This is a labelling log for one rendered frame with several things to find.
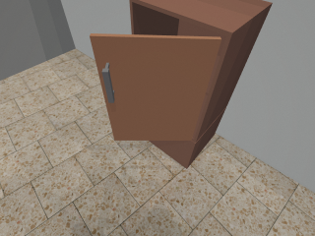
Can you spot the cupboard door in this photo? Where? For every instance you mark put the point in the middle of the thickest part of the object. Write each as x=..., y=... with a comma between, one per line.
x=159, y=83

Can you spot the handle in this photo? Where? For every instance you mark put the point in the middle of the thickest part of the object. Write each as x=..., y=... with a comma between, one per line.
x=108, y=83

